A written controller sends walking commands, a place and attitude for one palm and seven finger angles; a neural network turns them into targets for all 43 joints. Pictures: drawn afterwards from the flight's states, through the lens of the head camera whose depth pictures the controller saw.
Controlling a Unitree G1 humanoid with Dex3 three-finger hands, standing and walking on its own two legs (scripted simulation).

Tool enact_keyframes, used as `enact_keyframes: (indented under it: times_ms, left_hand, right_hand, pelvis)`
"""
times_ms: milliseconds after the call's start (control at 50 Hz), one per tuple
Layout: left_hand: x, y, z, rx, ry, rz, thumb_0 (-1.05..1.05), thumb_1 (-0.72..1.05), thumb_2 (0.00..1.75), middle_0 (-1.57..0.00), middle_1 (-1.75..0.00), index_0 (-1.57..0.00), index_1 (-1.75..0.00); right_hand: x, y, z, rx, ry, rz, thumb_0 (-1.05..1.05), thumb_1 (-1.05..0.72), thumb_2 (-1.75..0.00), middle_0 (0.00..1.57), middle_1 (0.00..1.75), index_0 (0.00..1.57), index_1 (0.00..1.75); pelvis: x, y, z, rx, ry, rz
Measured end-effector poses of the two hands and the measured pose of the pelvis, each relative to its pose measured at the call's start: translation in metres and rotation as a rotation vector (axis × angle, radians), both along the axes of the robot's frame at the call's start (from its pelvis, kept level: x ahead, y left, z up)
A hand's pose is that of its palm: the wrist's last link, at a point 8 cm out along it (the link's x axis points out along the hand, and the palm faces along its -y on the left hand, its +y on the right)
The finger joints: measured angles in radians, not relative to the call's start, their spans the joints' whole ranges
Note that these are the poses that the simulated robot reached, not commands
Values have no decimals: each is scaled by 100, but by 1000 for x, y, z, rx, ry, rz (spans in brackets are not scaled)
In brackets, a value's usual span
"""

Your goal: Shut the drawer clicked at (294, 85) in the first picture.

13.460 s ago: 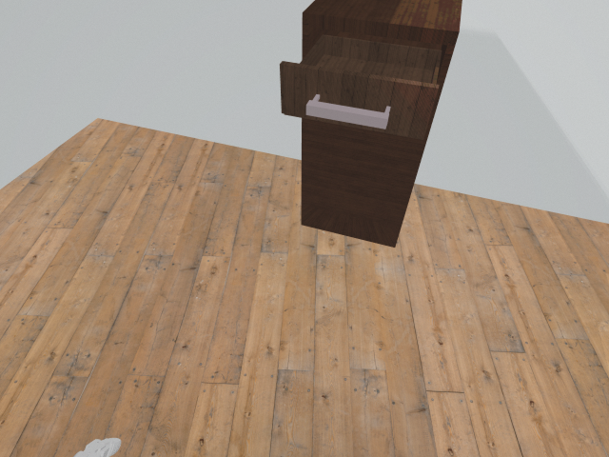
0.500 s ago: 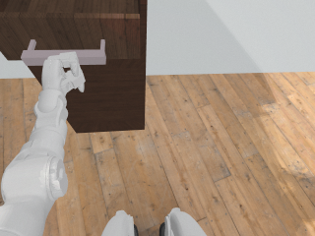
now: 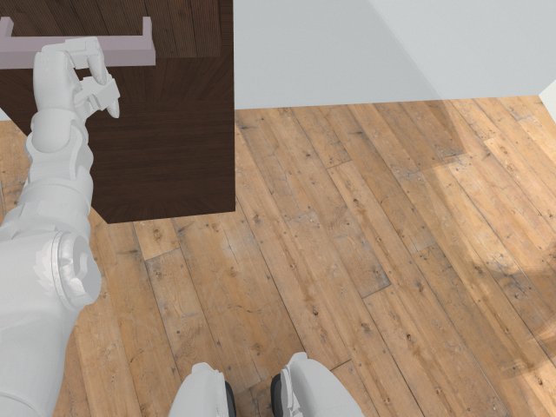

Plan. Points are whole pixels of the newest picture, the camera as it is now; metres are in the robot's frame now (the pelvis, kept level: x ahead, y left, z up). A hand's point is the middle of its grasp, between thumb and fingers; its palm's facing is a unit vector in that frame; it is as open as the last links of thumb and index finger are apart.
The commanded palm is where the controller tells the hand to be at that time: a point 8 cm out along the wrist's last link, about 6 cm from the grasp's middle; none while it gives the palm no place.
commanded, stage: push the drawer shut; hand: left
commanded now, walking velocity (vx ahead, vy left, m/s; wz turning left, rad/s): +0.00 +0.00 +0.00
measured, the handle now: (77, 38) +0.64 +0.20 +0.09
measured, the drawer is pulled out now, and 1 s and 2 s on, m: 0.03 0.00 0.00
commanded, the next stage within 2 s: pull the fist back off the drawer in 0.52 s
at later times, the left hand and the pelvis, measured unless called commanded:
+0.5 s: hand (111, 65) +0.59 +0.15 +0.09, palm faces +0.05 -1.00 -0.05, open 3.3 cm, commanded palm +0.61 +0.18 +0.09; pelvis +0.00 -0.01 -0.01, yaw +0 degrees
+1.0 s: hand (102, 62) +0.59 +0.16 +0.09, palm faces +0.05 -1.00 +0.00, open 3.4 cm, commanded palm +0.57 +0.19 +0.09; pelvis -0.01 +0.00 -0.01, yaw -2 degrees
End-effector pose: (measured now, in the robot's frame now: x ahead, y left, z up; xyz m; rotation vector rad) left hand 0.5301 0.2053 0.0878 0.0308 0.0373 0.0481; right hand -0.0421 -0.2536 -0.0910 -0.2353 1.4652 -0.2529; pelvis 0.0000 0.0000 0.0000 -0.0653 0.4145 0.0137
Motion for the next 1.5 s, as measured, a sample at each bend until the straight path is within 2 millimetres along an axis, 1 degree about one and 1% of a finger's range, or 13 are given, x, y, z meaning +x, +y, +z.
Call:
enact_keyframes:
  times_ms: [300, 440, 560, 720, 880, 1000, 1100, 1180, 1280, 1340, 1420, 1460, 1500]
  left_hand:
    - [32, -4, 2, 11, 18, 7, 5, 90, 96, -140, -160, -139, -160]
    - [33, 0, 2, 12, 31, 0, 5, 84, 100, -140, -160, -139, -160]
    - [35, 5, 4, 18, 41, -3, 6, 78, 100, -140, -160, -139, -160]
    - [36, 7, 4, 16, 37, -18, 7, 77, 100, -140, -160, -139, -160]
    - [36, 10, 4, -11, 33, -17, 8, 75, 96, -140, -160, -139, -160]
    - [33, 12, 7, -28, 1, -1, 7, 80, 92, -140, -160, -139, -160]
    - [30, 14, 9, -8, 10, -7, 4, 85, 91, -140, -160, -139, -160]
    - [25, 16, 6, -17, 21, -13, 3, 88, 90, -140, -160, -139, -160]
    - [14, 15, 4, -19, 1, -22, 2, 90, 90, -140, -160, -139, -160]
    - [9, 12, -1, -20, 13, -27, 1, 90, 90, -140, -160, -139, -160]
    - [11, 10, -7, -28, 20, -11, 1, 90, 90, -140, -160, -140, -160]
    - [13, 9, -6, -23, -2, -5, 1, 90, 90, -140, -160, -140, -160]
    - [13, 10, 0, -14, -43, -4, 1, 90, 90, -140, -160, -139, -160]
  right_hand:
    - [-15, 3, 5, 2, 78, -27, 0, -91, -90, 20, 30, 20, 30]
    - [-21, 3, 5, 7, 102, -22, 0, -91, -90, 20, 30, 20, 30]
    - [-25, 0, 5, -16, 84, -20, 0, -91, -90, 20, 30, 20, 30]
    - [-37, -1, 5, -38, 77, -17, 0, -91, -90, 20, 30, 20, 30]
    - [-49, 7, 7, -38, 78, -33, 0, -91, -90, 20, 30, 20, 30]
    - [-52, 18, 9, -9, 86, -53, 0, -91, -90, 20, 30, 20, 30]
    - [-45, 25, 12, 13, 84, -60, 0, -91, -90, 20, 30, 20, 30]
    - [-33, 27, 13, 23, 73, -53, 0, -91, -90, 20, 30, 20, 30]
    - [-8, 25, 15, 29, 40, -36, 0, -91, -90, 20, 30, 20, 30]
    - [10, 22, 14, 27, 18, -19, 0, -91, -90, 20, 30, 20, 30]
    - [30, 16, 12, 10, -12, 0, 0, -91, -90, 20, 30, 20, 30]
    - [37, 13, 11, 5, -23, 6, 0, -91, -90, 20, 30, 20, 30]
    - [44, 12, 9, 8, -33, 1, 0, -91, -90, 20, 30, 20, 30]
  pelvis:
    - [6, -3, -2, -10, 41, 1]
    - [5, -6, -4, -15, 46, 6]
    - [-2, -8, -8, -23, 54, 12]
    - [-12, -6, -12, -30, 65, 9]
    - [-17, -1, -15, -35, 69, -2]
    - [-14, 4, -10, -32, 58, -14]
    - [-6, 9, -4, -28, 45, -18]
    - [3, 12, 2, -23, 33, -21]
    - [15, 15, 8, -18, 14, -22]
    - [20, 16, 9, -17, 2, -14]
    - [24, 16, 8, -17, 1, -5]
    - [25, 15, 7, -17, 5, -4]
    - [27, 15, 8, -14, 5, -11]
